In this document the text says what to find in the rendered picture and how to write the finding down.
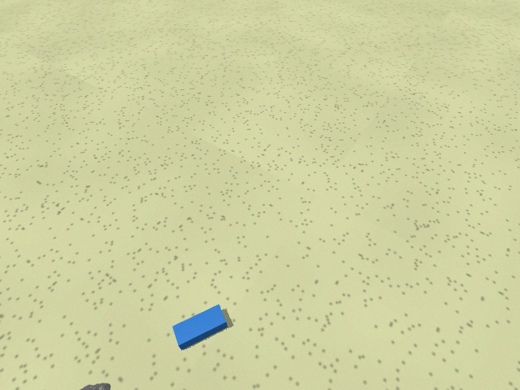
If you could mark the carton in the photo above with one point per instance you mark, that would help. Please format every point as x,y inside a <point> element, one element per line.
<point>199,327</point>

